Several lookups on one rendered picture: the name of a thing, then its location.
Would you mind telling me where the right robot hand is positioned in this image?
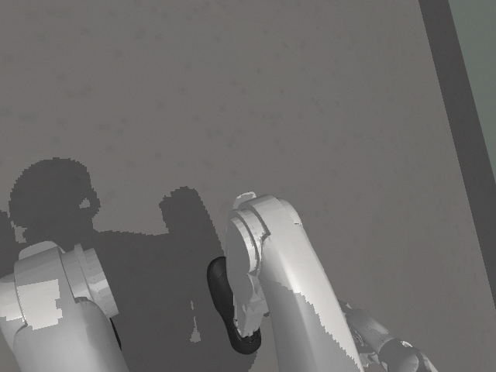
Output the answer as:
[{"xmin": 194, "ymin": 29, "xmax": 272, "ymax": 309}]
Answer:
[{"xmin": 337, "ymin": 299, "xmax": 396, "ymax": 367}]

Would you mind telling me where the right robot foot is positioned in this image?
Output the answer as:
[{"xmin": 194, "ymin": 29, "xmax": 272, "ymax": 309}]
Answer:
[{"xmin": 207, "ymin": 257, "xmax": 261, "ymax": 355}]

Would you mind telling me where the right robot arm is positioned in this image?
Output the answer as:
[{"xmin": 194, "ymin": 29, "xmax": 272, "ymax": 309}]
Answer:
[{"xmin": 378, "ymin": 339, "xmax": 439, "ymax": 372}]

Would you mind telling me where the left robot foot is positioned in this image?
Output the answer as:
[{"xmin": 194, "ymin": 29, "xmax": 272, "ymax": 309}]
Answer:
[{"xmin": 110, "ymin": 318, "xmax": 122, "ymax": 352}]

